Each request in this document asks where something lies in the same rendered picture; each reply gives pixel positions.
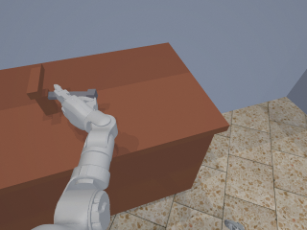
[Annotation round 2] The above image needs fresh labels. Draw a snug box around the robot left hand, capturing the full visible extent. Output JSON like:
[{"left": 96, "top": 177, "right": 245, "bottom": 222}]
[{"left": 54, "top": 84, "right": 98, "bottom": 130}]

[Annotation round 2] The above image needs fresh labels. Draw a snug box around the left robot upper arm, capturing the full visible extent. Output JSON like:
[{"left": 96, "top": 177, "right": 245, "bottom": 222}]
[{"left": 31, "top": 188, "right": 110, "bottom": 230}]

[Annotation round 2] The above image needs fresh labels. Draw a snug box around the robot right hand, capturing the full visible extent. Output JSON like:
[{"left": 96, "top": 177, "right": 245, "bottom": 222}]
[{"left": 224, "top": 219, "right": 245, "bottom": 230}]

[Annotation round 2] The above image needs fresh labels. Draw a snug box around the counter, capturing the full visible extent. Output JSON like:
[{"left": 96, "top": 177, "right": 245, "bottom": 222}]
[{"left": 0, "top": 42, "right": 229, "bottom": 230}]

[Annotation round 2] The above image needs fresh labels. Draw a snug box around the tap lever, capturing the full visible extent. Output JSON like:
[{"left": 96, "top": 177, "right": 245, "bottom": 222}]
[{"left": 48, "top": 89, "right": 98, "bottom": 100}]

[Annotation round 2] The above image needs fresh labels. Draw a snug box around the robot left forearm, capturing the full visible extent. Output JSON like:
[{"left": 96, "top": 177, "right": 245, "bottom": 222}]
[{"left": 54, "top": 110, "right": 118, "bottom": 223}]

